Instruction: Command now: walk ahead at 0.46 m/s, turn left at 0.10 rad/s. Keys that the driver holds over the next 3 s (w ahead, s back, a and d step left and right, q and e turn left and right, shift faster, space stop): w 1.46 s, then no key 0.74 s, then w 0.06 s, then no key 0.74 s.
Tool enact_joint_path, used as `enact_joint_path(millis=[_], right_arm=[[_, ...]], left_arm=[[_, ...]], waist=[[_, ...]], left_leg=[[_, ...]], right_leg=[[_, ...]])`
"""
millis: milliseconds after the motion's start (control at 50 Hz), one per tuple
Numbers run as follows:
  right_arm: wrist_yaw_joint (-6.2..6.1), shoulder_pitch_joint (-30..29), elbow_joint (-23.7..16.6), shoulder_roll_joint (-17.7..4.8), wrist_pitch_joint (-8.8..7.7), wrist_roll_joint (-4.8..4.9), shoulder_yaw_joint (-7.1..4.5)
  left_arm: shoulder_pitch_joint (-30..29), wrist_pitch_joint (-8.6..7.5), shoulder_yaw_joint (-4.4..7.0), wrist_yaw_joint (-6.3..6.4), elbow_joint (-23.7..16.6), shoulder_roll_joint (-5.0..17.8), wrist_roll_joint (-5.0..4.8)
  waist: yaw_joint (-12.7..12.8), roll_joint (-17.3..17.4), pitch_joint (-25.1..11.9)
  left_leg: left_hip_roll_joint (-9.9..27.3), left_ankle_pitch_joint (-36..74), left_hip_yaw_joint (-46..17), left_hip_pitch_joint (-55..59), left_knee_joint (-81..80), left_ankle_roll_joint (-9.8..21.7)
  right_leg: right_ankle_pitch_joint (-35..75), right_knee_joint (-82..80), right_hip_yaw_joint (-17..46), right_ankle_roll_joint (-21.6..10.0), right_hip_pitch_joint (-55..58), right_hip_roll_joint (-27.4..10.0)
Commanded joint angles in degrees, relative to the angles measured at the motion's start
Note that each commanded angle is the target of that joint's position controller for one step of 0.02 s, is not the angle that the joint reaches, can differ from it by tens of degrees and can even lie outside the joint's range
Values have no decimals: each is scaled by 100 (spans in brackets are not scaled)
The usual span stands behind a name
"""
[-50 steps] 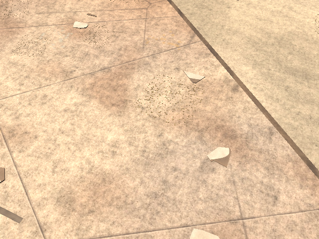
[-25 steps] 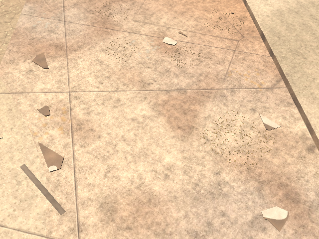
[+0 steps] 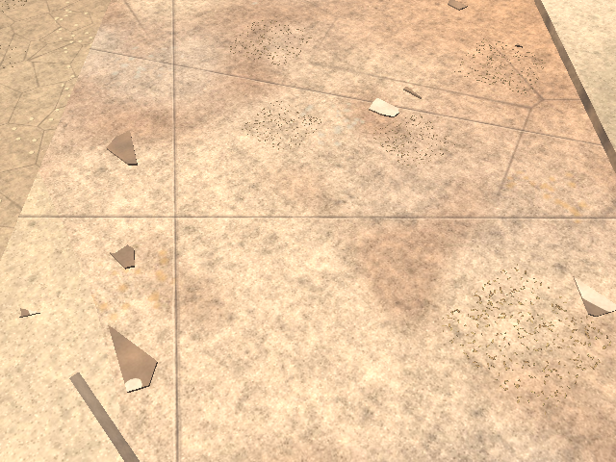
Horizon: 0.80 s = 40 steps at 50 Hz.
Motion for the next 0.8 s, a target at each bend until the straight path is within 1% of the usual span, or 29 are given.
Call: enact_joint_path(millis=[20,40,60,80,100,120,140,160,180,220,260,300,340,400,460,500,520,540,560,580,600,620,640,660,680,700,720,760,800], right_arm=[[-7,-250,-182,-989,-73,2,-191],[12,-220,-256,-829,-91,33,-128],[59,370,-384,-184,-100,217,1],[52,203,-309,-635,-103,68,-96],[74,-158,-384,-708,-89,52,-126],[116,-472,-426,-644,-110,34,-88],[142,-547,-430,-527,-78,6,-75],[171,-475,-401,-478,-8,-80,-58],[206,-400,-341,-403,55,-106,-39],[244,-543,-379,-344,125,-106,-21],[260,-1026,-520,-342,167,-111,-2],[267,-1558,-686,-336,178,-103,19],[275,-2027,-830,-262,162,-72,66],[278,-2580,-981,-165,138,-33,138],[252,-2901,-1097,-238,115,-22,136],[230,-2842,-1106,-317,82,-24,106],[205,-2621,-1045,-372,59,-26,76],[163,-2158,-895,-465,32,-33,25],[112,-1299,-601,-569,-15,-60,-44],[48,-308,-332,-861,-71,-181,-150],[5,297,-292,-1519,-72,-315,-322],[66,43,-283,-1352,18,-70,-309],[78,-644,-350,-1086,37,42,-240],[104,-1045,-409,-704,0,47,-139],[102,-1199,-369,-512,-40,36,-81],[80,-1226,-284,-373,-76,63,-35],[71,-1157,-219,-333,-119,56,-13],[72,-877,-68,-462,-207,85,-38],[74,-688,23,-573,-232,89,-58]], left_arm=[[1106,-168,232,138,14,649,-13],[2114,-231,340,222,241,1000,109],[2672,-256,487,228,323,1743,219],[2211,-194,412,170,330,1422,17],[1493,-183,319,154,189,1073,-31],[1126,-221,218,129,131,701,-37],[1016,-262,161,136,171,551,-33],[1030,-301,110,156,259,411,-52],[1141,-346,94,163,332,390,-51],[1445,-425,110,160,492,480,-91],[1660,-449,119,163,600,547,-112],[1875,-443,94,168,698,503,-127],[2012,-439,69,170,770,474,-128],[2261,-446,59,199,883,516,-119],[2450,-418,55,249,1013,561,-77],[2394,-389,68,290,1062,621,-46],[2292,-377,77,307,1061,670,-30],[2213,-357,93,316,1067,730,-9],[2134,-322,94,309,1067,750,-18],[2118,-318,53,297,977,654,-60],[2725,-321,-81,225,791,46,-286],[2644,-313,41,235,886,450,-185],[2051,-300,103,238,729,606,-118],[1722,-338,75,204,646,520,-100],[1661,-309,73,186,669,413,-74],[1755,-226,62,157,698,344,27],[1865,-147,43,116,759,236,65],[1743,-61,42,62,713,190,76],[1265,-11,47,42,553,236,73]], waist=[[879,351,-221],[1244,-94,-910],[1012,-1551,-1598],[864,-1050,-1420],[582,-542,-524],[514,-92,-161],[369,-175,25],[255,-327,79],[220,-367,34],[188,-294,61],[250,-223,221],[356,-216,347],[448,-218,408],[600,-267,436],[652,-292,493],[542,-304,467],[407,-341,350],[204,-384,94],[-167,-257,-355],[-515,-44,-961],[-328,1171,-1865],[-286,991,-1958],[-26,559,-894],[82,306,-366],[267,284,-71],[442,382,62],[521,423,38],[578,384,60],[534,352,230]], left_leg=[[1237,5131,-203,-809,1742,542],[905,3991,48,-1735,3302,425],[-146,390,446,-3595,5471,129],[-156,-549,-309,-4123,6098,269],[258,-77,-279,-4351,6244,334],[510,380,-207,-4218,5923,337],[696,570,-119,-4030,5587,313],[805,685,-62,-3811,5367,240],[811,769,27,-3686,5335,181],[869,887,163,-3885,5181,72],[980,1189,297,-4351,4859,-49],[1026,1537,425,-4688,4344,-156],[971,1870,553,-4653,3613,-218],[801,2239,738,-4379,2694,-186],[674,2142,768,-4259,2190,-28],[565,1782,768,-4049,1969,145],[429,1532,812,-3690,1862,250],[245,1294,866,-3112,1760,364],[80,1415,952,-2106,1405,512],[681,1299,326,-596,1396,759],[2514,713,-2363,1234,1173,1488],[2776,555,-3779,1130,363,1708],[2489,278,-2730,268,291,1484],[2243,617,-2037,-558,51,1312],[1952,988,-1493,-1114,-135,1078],[1714,1307,-1080,-1545,-268,912],[1608,1539,-838,-1711,-348,868],[1520,1999,-568,-1738,-474,927],[1463,2010,-384,-1659,-661,950]], right_leg=[[-61,-599,-232,-358,1904,449],[-715,-797,668,-598,3346,-350],[-1884,-1550,3629,-1237,4723,-2058],[-2240,-2269,4733,-1290,4242,-2069],[-2359,-2179,3683,-1188,3451,-1932],[-1721,-2303,2930,-1068,2776,-1646],[-1119,-2408,2332,-889,2403,-1340],[-591,-2495,1910,-780,2148,-1122],[-106,-2532,1648,-786,2083,-1028],[599,-2610,1354,-877,2137,-987],[818,-2763,1141,-931,2272,-946],[1163,-2820,945,-928,2443,-852],[1528,-2795,733,-876,2518,-732],[2011,-2731,570,-825,2746,-730],[2445,-2570,584,-830,3247,-928],[3119,-2269,564,-791,3582,-1065],[3845,-1941,506,-730,3665,-1077],[4559,-1363,452,-661,3705,-1051],[4715,-353,295,-563,3535,-881],[3469,1036,165,-475,2548,-671],[201,3348,-166,-195,514,205],[-2088,4201,520,-248,-324,612],[-1570,4267,715,-307,-726,183],[-1117,3925,703,-311,-632,-30],[-899,3553,682,-294,-374,-206],[-790,3272,667,-222,-68,-313],[-714,3153,619,-160,136,-330],[-522,2972,496,-58,24,-369],[-120,2617,401,53,-405,-481]])
Next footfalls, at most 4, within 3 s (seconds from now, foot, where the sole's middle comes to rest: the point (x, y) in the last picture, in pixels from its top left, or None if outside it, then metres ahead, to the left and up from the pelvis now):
0.04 right None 0.18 -0.10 -0.77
0.58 left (275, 458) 0.49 0.07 -0.77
1.14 right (346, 325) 0.80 -0.11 -0.77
1.64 left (274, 239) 1.08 0.06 -0.77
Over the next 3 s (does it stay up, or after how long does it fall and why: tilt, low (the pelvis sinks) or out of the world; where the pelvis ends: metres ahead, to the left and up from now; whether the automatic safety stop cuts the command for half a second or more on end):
stays up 1.03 -0.03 0.01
